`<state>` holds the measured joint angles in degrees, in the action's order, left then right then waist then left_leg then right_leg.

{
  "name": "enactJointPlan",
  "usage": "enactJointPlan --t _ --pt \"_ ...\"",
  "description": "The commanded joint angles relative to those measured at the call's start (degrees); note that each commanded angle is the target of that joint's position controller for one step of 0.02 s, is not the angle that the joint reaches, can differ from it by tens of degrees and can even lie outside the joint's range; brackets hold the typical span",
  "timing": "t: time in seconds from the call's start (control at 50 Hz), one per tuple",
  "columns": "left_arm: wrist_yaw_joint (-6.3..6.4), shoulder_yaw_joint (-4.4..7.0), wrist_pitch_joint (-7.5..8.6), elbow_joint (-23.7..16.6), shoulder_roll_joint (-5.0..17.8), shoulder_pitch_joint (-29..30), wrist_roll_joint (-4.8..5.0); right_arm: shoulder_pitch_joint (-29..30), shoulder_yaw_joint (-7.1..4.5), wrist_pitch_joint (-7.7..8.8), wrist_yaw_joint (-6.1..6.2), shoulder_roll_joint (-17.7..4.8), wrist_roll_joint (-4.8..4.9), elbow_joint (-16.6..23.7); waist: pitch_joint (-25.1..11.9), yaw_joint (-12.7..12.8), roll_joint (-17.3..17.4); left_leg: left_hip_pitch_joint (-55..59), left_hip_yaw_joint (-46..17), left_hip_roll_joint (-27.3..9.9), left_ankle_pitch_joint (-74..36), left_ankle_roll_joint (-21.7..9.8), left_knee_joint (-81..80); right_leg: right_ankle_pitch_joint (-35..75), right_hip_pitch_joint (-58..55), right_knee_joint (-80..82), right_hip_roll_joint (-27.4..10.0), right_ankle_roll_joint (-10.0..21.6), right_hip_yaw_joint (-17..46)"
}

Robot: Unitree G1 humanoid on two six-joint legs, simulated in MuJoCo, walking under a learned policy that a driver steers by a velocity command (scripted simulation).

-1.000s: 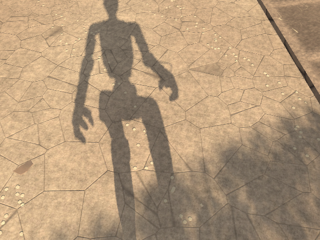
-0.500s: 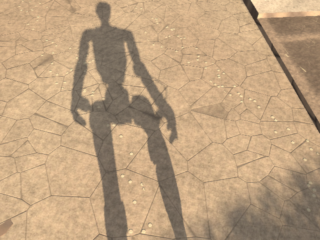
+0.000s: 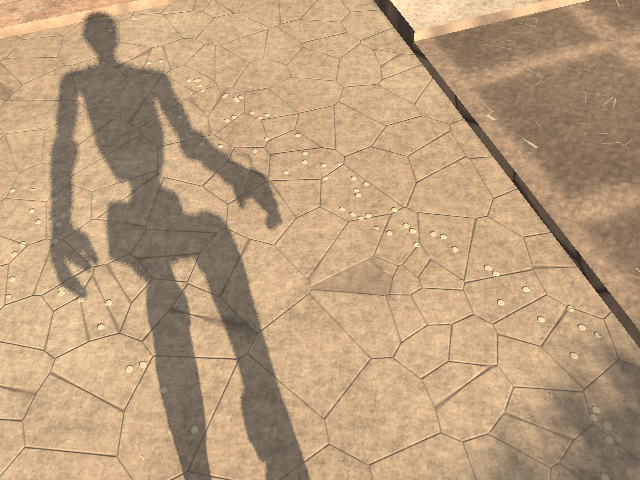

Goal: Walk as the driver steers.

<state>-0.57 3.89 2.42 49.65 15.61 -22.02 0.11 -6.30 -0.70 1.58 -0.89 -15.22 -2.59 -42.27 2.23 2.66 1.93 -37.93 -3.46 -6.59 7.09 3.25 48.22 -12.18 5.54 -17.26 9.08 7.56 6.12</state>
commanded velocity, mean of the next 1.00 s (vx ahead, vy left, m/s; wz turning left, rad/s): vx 0.50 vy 0.00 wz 0.20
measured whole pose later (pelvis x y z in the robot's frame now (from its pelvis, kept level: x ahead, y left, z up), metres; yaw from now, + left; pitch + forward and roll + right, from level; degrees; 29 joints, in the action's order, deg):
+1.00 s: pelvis +0.51 +0.02 +0.00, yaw +16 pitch +1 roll -1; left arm 0.3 2.5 5.0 48.7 14.6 -22.8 -1.2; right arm -8.4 -4.1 -0.6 -3.9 -17.3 -2.1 -43.0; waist 1.0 2.7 3.0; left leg -37.9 -0.7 -2.9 7.0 -1.3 54.1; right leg -14.0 1.9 -14.5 0.6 1.9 -9.6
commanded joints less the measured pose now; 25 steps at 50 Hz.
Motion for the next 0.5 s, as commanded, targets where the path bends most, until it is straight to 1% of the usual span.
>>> enactJointPlan --t 0.02,0.06,0.08,0.1,0.12,0.14,0.16,0.18,0.2,0.22,0.24,0.26,0.28,0.3,0.32,0.34,0.36,0.38,0.42,0.46,0.5 --pt "0.45 2.28 0.45 -2.4 9.2 -4.2 -0.16 6.6 -0.58 0.73 -0.18 -3.9 0.42 5.3 -0.7 1.9 -5.4 0.3 3.2 3.3 -5.2 0.3 -6.2 22.4 -0.9 2.8 -13.3 5.3 11.6" --pt "0.7 2.36 0.3 -2.4 9.4 -5.4 -0.62 9.4 -0.39 1.17 -0.24 -4.2 0.69 6.5 -0.6 2.9 -5.6 0.4 3.1 4.5 -5.1 -0.3 -9.6 25.0 -3.7 0.8 -14.1 5.3 13.2" --pt "0.87 2.43 0.26 -2.5 9.7 -5.5 -0.86 10.3 -0.35 1.44 -0.25 -4.5 0.81 7.0 -0.6 3.0 -5.8 1.1 2.8 5.0 -4.4 -0.7 -11.3 26.0 -4.6 -0.3 -14.7 5.1 14.1" --pt "1.09 2.54 0.27 -2.9 10.1 -5.0 -1.02 10.1 -0.41 1.69 -0.22 -5.0 0.9 7.3 -0.6 2.5 -6.1 3.0 2.2 5.4 -3.5 -1.3 -13.2 26.6 -5.1 -1.4 -15.3 4.6 15.3" --pt "1.32 2.56 0.36 -3.2 10.4 -3.6 -1.11 8.1 -0.58 1.94 -0.19 -5.7 0.92 6.9 -0.9 1.2 -6.4 6.5 2.0 5.7 -2.5 -2.1 -15.7 27.1 -4.8 -2.3 -15.8 3.7 15.6" --pt "1.41 2.43 0.59 -3.4 10.4 -2.1 -1.17 4.4 -0.83 2.2 -0.07 -6.2 0.91 5.6 -1.7 -0.5 -6.8 12.1 2.7 6.4 -1.3 -3.4 -17.6 29.8 -3.9 -3.6 -16.3 2.6 15.0" --pt "1.32 2.21 0.96 -3.1 10.1 -1.7 -1.13 -0.8 -1.38 2.53 0.3 -7.1 0.78 3.7 -3.7 -2.5 -6.4 19.3 3.9 7.8 0.0 -4.8 -19.0 36.0 -3.5 -7.9 -15.7 1.6 13.8" --pt "0.98 1.84 1.34 -2.6 9.5 -1.8 -0.9 -8.0 -2.08 3.13 0.86 -8.3 0.46 1.4 -7.2 -6.0 -4.0 28.5 4.1 7.6 -0.9 -6.6 -22.4 38.2 -2.4 -17.4 -12.8 0.3 10.4" --pt "0.6 0.94 1.8 -3.6 6.9 -2.2 -0.73 -16.6 -2.91 3.57 1.69 -11.5 -0.42 0.5 -13.9 -9.4 0.1 40.3 -6.8 -2.1 7.7 -9.8 -23.4 26.6 3.7 -31.7 -9.9 -1.1 7.0" --pt "0.31 0.3 1.75 -4.1 3.0 -10.2 0.72 -20.2 -4.77 2.83 1.82 -17.8 -0.89 -0.7 -19.5 -6.3 14.2 53.2 -35.1 -15.8 11.4 -18.8 -28.7 -9.2 20.7 -49.8 0.7 -4.0 0.4" --pt "0.63 0.34 1.54 -3.1 6.5 -8.7 -1.49 -17.1 -4.44 2.04 1.1 -13.9 1.1 -1.2 -14.6 -5.0 8.8 49.3 -43.8 -15.6 17.7 -20.0 -32.9 -16.7 28.6 -54.9 -1.7 -3.3 2.1" --pt "0.29 0.44 1.42 -3.8 7.2 -3.2 -2.2 -11.8 -3.67 1.85 0.66 -9.7 1.79 -0.1 -6.1 -3.9 2.5 42.0 -34.6 -13.0 18.3 -19.3 -33.1 -11.5 30.4 -55.1 -5.4 -3.3 1.3" --pt "-0.07 0.1 1.62 -5.0 6.8 1.5 -2.56 -9.6 -3.06 1.99 0.26 -7.2 1.65 -0.1 -3.3 -3.9 -0.7 37.1 -27.7 -9.8 12.0 -18.0 -33.8 -8.1 29.9 -52.0 -7.6 -3.6 -0.1" --pt "-0.34 0.02 1.48 -5.9 6.4 3.6 -2.8 -9.5 -2.71 2.2 0.21 -6.2 1.58 -0.8 -1.5 -3.1 0.5 34.2 -22.9 -6.8 4.8 -16.7 -34.3 -7.0 29.1 -48.7 -9.3 -4.1 -1.2" --pt "-0.57 -0.24 1.04 -6.2 6.0 3.8 -3.3 -10.0 -2.5 2.46 0.21 -5.7 1.84 -1.8 -1.5 -2.2 2.4 32.2 -19.5 -4.3 -1.0 -15.8 -34.7 -6.6 27.1 -46.2 -10.2 -4.9 -1.9" --pt "-0.78 -0.59 0.7 -6.2 5.2 3.3 -3.4 -11.2 -2.62 2.75 0.12 -6.1 2.01 -2.6 -2.4 -1.7 3.8 31.7 -17.8 -3.2 -6.6 -16.0 -34.7 -6.6 25.6 -44.7 -10.2 -5.7 -2.7" --pt "-0.89 -0.87 0.51 -6.4 4.7 3.5 -3.39 -12.6 -2.84 3.0 0.08 -6.5 2.22 -3.4 -3.0 -1.6 3.9 31.6 -16.8 -2.8 -10.6 -16.6 -34.6 -6.8 25.3 -43.2 -10.3 -6.5 -3.4" --pt "-0.97 -1.17 0.37 -6.8 4.3 4.4 -3.31 -13.7 -3.09 3.06 0.16 -7.0 2.45 -4.0 -3.1 -1.5 3.7 31.0 -15.8 -2.5 -11.7 -17.2 -35.1 -6.9 25.4 -41.3 -10.6 -7.2 -4.0" --pt "-1.01 -1.81 0.23 -8.3 3.5 8.9 -3.05 -15.1 -3.57 2.74 0.45 -8.0 2.5 -4.7 -1.6 -2.3 3.4 29.1 -14.9 -1.9 -8.8 -17.9 -37.0 -5.0 26.7 -35.6 -11.2 -8.6 -5.2" --pt "-1.05 -2.48 0.25 -10.2 2.8 14.7 -2.8 -16.5 -3.83 2.36 0.53 -7.9 2.52 -5.3 0.0 -3.7 3.5 27.4 -14.3 -0.8 -5.9 -17.2 -38.1 -0.3 26.5 -28.9 -11.5 -9.5 -5.9" --pt "-1.1 -2.91 0.42 -11.6 2.6 18.9 -2.35 -18.1 -4.25 2.19 0.41 -8.4 2.43 -5.7 0.1 -5.1 3.4 27.1 -14.0 -0.2 -5.9 -16.3 -37.7 4.1 25.0 -23.6 -10.9 -9.9 -6.2"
